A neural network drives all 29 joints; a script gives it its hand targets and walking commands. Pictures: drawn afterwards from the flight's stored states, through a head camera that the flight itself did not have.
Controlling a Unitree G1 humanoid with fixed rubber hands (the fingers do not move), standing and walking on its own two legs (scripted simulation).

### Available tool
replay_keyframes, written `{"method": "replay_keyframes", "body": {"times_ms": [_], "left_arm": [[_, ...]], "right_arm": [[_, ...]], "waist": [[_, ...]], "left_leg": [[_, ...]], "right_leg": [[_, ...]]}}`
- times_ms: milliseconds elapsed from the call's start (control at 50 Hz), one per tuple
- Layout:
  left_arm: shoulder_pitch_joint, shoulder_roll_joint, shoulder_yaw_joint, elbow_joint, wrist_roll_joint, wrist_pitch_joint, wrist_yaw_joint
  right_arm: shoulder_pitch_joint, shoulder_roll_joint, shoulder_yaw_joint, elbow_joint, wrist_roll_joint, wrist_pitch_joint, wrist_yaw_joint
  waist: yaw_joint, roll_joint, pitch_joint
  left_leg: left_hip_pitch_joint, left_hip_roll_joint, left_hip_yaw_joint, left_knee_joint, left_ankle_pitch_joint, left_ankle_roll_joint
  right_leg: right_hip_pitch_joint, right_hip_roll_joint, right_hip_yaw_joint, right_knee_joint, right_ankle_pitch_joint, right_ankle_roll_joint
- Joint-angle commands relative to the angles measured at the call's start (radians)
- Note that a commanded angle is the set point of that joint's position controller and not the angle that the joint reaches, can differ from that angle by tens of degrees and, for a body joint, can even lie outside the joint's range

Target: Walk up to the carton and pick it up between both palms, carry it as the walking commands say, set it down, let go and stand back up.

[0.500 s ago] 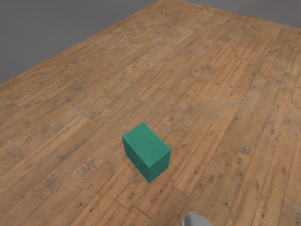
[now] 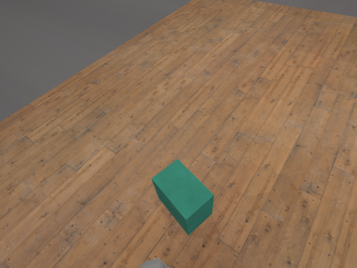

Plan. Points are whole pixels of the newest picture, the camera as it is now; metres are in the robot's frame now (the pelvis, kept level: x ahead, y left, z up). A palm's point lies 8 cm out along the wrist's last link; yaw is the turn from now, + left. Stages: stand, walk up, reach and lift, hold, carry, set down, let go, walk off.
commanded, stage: walk up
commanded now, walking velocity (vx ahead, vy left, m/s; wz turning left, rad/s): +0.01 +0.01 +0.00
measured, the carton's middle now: (183, 196) +0.54 +0.05 -0.65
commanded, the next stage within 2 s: none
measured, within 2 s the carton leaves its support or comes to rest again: neither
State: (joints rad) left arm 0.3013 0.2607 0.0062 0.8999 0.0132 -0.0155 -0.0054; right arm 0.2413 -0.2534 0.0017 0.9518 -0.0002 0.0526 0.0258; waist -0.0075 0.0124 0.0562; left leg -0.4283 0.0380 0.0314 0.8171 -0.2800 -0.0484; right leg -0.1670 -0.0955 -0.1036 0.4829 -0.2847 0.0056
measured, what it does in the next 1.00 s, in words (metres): steps on the spot: left foot, then right foot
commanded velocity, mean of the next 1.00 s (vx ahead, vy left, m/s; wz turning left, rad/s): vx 0.00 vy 0.00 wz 0.11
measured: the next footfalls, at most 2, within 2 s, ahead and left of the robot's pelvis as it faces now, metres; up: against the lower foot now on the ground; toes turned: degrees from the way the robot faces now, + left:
left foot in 0.06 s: +0.11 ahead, +0.14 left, +0.00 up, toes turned +4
right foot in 0.50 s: +0.00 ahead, -0.13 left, +0.00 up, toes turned -2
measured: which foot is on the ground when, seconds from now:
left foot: up 0.00-0.04, down 0.06-1.00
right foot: down 0.00-0.08, up 0.10-0.48, down 0.50-1.00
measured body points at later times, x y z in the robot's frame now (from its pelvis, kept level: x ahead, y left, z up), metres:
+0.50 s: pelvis -0.02 +0.01 -0.01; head -0.02 +0.02 +0.44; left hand +0.02 +0.28 -0.15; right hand +0.06 -0.22 -0.15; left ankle +0.07 +0.14 -0.74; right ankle -0.05 -0.13 -0.74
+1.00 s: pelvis -0.04 -0.01 -0.01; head -0.04 -0.02 +0.44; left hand -0.02 +0.25 -0.14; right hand +0.03 -0.26 -0.16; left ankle +0.01 +0.13 -0.74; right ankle -0.04 -0.13 -0.74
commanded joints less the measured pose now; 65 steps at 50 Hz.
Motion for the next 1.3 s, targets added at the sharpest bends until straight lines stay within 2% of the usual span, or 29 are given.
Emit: {"method": "replay_keyframes", "body": {"times_ms": [0, 20, 40, 60, 100, 120, 220, 380, 460, 540, 580, 720, 760, 780, 800, 840, 880, 940, 980, 1000, 1040, 1080, 1120, 1140, 1160, 1180, 1200, 1240, 1280], "left_arm": [[0.003, 0.132, 0.077, -0.031, -0.001, 0.024, 0.015], [0.052, 0.089, 0.064, -0.029, -0.005, 0.026, 0.013], [0.089, 0.031, 0.041, -0.037, -0.01, 0.031, 0.013], [0.094, 0.022, 0.037, -0.034, -0.015, 0.049, 0.017], [0.06, 0.044, 0.047, -0.031, -0.012, 0.071, 0.012], [0.039, 0.046, 0.042, -0.028, -0.01, 0.073, 0.009], [0.074, 0.044, 0.042, 0.011, -0.003, 0.067, 0.015], [0.086, 0.036, 0.031, 0.025, 0.004, 0.06, 0.017], [0.154, 0.04, 0.034, 0.042, 0.012, 0.043, 0.018], [-0.004, 0.133, 0.046, 0.004, 0.018, 0.027, 0.021], [-0.056, 0.112, 0.043, -0.013, 0.011, 0.013, 0.022], [0.03, 0.066, 0.039, 0.012, -0.001, -0.007, 0.03], [0.037, 0.052, 0.04, 0.017, -0.001, -0.003, 0.033], [-0.02, 0.077, 0.046, -0.033, -0.008, 0.015, 0.036], [-0.061, 0.105, 0.056, -0.067, 0.0, 0.032, 0.046], [-0.036, 0.084, 0.056, -0.072, 0.004, 0.049, 0.051], [-0.047, 0.088, 0.06, -0.071, 0.009, 0.049, 0.048], [0.032, 0.115, 0.069, -0.046, 0.014, 0.043, 0.051], [0.042, 0.17, 0.083, -0.041, 0.015, 0.038, 0.061], [0.01, 0.165, 0.079, -0.056, 0.01, 0.037, 0.062], [-0.048, 0.131, 0.067, -0.077, 0.01, 0.037, 0.061], [-0.185, 0.123, 0.086, -0.078, 0.043, 0.063, 0.023], [-0.131, 0.116, 0.093, -0.069, 0.05, 0.073, 0.013], [-0.112, 0.101, 0.083, -0.072, 0.051, 0.071, 0.01], [-0.118, 0.059, 0.06, -0.101, 0.044, 0.063, 0.004], [-0.123, 0.038, 0.052, -0.151, 0.032, 0.07, -0.007], [-0.131, 0.058, 0.062, -0.151, 0.033, 0.077, -0.01], [-0.172, 0.07, 0.068, -0.154, 0.026, 0.072, -0.013], [-0.151, 0.045, 0.056, -0.147, 0.023, 0.06, -0.015]], "right_arm": [[0.028, -0.04, -0.02, -0.039, -0.013, -0.058, -0.022], [0.077, -0.109, -0.042, -0.02, -0.013, -0.072, -0.033], [0.084, -0.184, -0.058, -0.024, -0.018, -0.075, -0.037], [0.084, -0.183, -0.057, -0.03, -0.018, -0.067, -0.036], [0.026, -0.144, -0.044, -0.043, -0.019, -0.055, -0.042], [-0.023, -0.116, -0.035, -0.055, -0.019, -0.05, -0.043], [0.009, -0.118, -0.036, -0.051, -0.018, -0.061, -0.049], [-0.039, -0.12, -0.051, -0.061, -0.027, -0.037, -0.045], [-0.048, -0.1, -0.056, -0.063, -0.02, -0.02, -0.041], [-0.025, -0.054, -0.044, -0.05, -0.016, -0.015, -0.029], [0.012, -0.045, -0.04, -0.025, -0.016, -0.021, -0.024], [0.008, -0.06, -0.038, -0.005, -0.008, -0.055, -0.039], [0.028, -0.06, -0.032, 0.008, -0.011, -0.056, -0.037], [0.029, -0.082, -0.061, -0.013, -0.025, -0.051, -0.045], [0.024, -0.113, -0.066, -0.026, -0.036, -0.032, -0.028], [-0.003, -0.137, -0.076, -0.047, -0.041, -0.011, -0.024], [-0.014, -0.155, -0.082, -0.061, -0.042, 0.002, -0.024], [-0.085, -0.111, -0.085, -0.097, -0.041, -0.001, -0.025], [-0.093, -0.049, -0.082, -0.124, -0.035, -0.009, -0.023], [-0.097, -0.06, -0.094, -0.141, -0.036, -0.006, -0.023], [-0.063, -0.06, -0.098, -0.14, -0.034, 0.009, -0.012], [0.139, -0.064, -0.118, -0.063, -0.02, 0.008, -0.026], [0.201, -0.071, -0.114, -0.044, -0.009, -0.008, -0.036], [0.264, -0.099, -0.123, -0.022, -0.014, -0.021, -0.042], [0.32, -0.195, -0.147, -0.019, -0.027, -0.032, -0.055], [0.3, -0.309, -0.153, -0.06, -0.033, -0.029, -0.075], [0.277, -0.302, -0.148, -0.068, -0.025, -0.025, -0.08], [0.178, -0.215, -0.133, -0.083, -0.022, -0.031, -0.081], [0.164, -0.168, -0.116, -0.075, -0.023, -0.045, -0.08]], "waist": [[-0.008, -0.106, -0.084], [-0.001, 0.07, -0.137], [0.006, 0.292, -0.148], [0.003, 0.336, -0.128], [0.006, 0.232, -0.059], [0.008, 0.247, -0.035], [0.015, 0.172, -0.137], [0.029, 0.18, -0.055], [0.055, 0.152, -0.015], [0.001, -0.187, 0.095], [-0.025, -0.163, 0.07], [-0.004, -0.02, -0.073], [0.0, -0.004, -0.083], [-0.017, -0.025, -0.091], [-0.017, 0.009, -0.037], [-0.007, 0.11, 0.011], [0.005, 0.103, 0.056], [0.056, -0.019, 0.042], [0.068, -0.262, 0.0], [0.062, -0.213, 0.023], [0.03, -0.135, 0.046], [-0.028, -0.295, 0.015], [-0.056, -0.187, 0.003], [-0.087, -0.085, -0.039], [-0.132, 0.16, -0.037], [-0.096, 0.372, -0.01], [-0.064, 0.253, 0.035], [-0.058, 0.144, 0.079], [-0.061, 0.191, -0.02]], "left_leg": [[0.224, -0.025, 0.051, -0.482, 0.203, 0.013], [0.328, 0.093, -0.038, -0.44, 0.471, 0.024], [0.343, 0.259, -0.247, -0.446, 0.676, 0.081], [0.306, 0.302, -0.292, -0.504, 0.604, 0.132], [0.156, 0.273, -0.261, -0.566, 0.222, 0.144], [0.16, 0.232, -0.246, -0.612, 0.08, 0.148], [0.253, 0.202, -0.231, -0.586, 0.208, 0.127], [0.153, 0.16, -0.202, -0.641, -0.173, 0.125], [0.093, 0.101, -0.15, -0.594, -0.217, 0.065], [0.154, -0.044, 0.008, -0.3, 0.004, 0.015], [0.199, -0.032, 0.008, -0.282, 0.061, 0.025], [0.303, 0.054, -0.028, -0.392, 0.273, 0.052], [0.289, 0.067, -0.047, -0.396, 0.287, 0.067], [0.216, 0.087, -0.073, -0.369, 0.199, 0.074], [0.114, 0.08, -0.187, -0.393, 0.149, 0.113], [0.026, 0.131, -0.324, -0.5, -0.02, 0.151], [-0.063, 0.129, -0.37, -0.561, -0.171, 0.148], [-0.225, 0.029, -0.215, -0.379, -0.182, 0.087], [-0.221, -0.056, -0.017, 0.105, -0.132, 0.056], [-0.239, -0.009, -0.017, 0.271, -0.177, 0.038], [-0.216, 0.02, -0.044, 0.332, -0.143, 0.04], [0.004, 0.02, 0.071, 0.052, -0.201, 0.057], [0.188, -0.012, 0.125, -0.174, -0.09, 0.044], [0.322, -0.016, 0.072, -0.279, -0.029, 0.066], [0.393, 0.164, -0.274, -0.46, -0.186, 0.128], [0.301, 0.433, -0.824, -0.644, -0.225, 0.185], [0.209, 0.44, -0.864, -0.72, -0.304, 0.21], [0.183, 0.32, -0.667, -0.701, -0.194, 0.195], [0.269, 0.241, -0.498, -0.596, 0.143, 0.187]], "right_leg": [[0.067, -0.09, 0.059, 0.033, 0.478, -0.077], [-0.009, -0.045, 0.058, 0.089, 0.211, -0.039], [-0.115, 0.049, 0.042, 0.168, -0.149, 0.001], [-0.137, 0.063, 0.097, 0.251, -0.282, 0.002], [-0.122, 0.046, 0.124, 0.319, -0.233, 0.004], [-0.129, 0.042, 0.107, 0.296, -0.171, 0.0], [-0.117, 0.068, 0.114, 0.261, -0.147, 0.023], [-0.055, 0.074, 0.049, 0.066, -0.054, 0.028], [0.021, 0.063, 0.061, -0.113, -0.03, -0.002], [-0.229, -0.132, 0.326, -0.369, -0.291, -0.068], [-0.227, -0.114, 0.271, -0.327, -0.192, -0.065], [-0.069, -0.052, 0.168, -0.118, 0.19, -0.048], [-0.051, -0.036, 0.137, -0.135, 0.13, -0.036], [-0.092, -0.032, 0.067, -0.037, 0.051, 0.013], [-0.075, -0.025, 0.017, 0.023, -0.075, 0.023], [-0.087, 0.01, 0.018, 0.081, -0.19, 0.028], [-0.07, 0.022, 0.036, 0.078, -0.231, 0.03], [0.088, -0.1, 0.142, -0.092, -0.261, -0.018], [0.05, -0.343, 0.293, -0.286, -0.184, -0.132], [-0.013, -0.388, 0.277, -0.291, -0.08, -0.171], [-0.081, -0.343, 0.191, -0.259, -0.025, -0.166], [-0.121, -0.153, -0.028, -0.18, -0.223, -0.077], [-0.161, -0.084, -0.093, -0.002, -0.232, -0.07], [-0.209, -0.039, -0.124, 0.18, -0.218, -0.059], [-0.385, 0.037, -0.111, 0.443, -0.259, -0.031], [-0.558, 0.135, -0.006, 0.684, -0.343, 0.027], [-0.545, 0.092, 0.114, 0.77, -0.273, 0.028], [-0.515, 0.028, 0.147, 0.703, -0.104, 0.036], [-0.461, 0.03, 0.123, 0.605, -0.062, 0.055]]}}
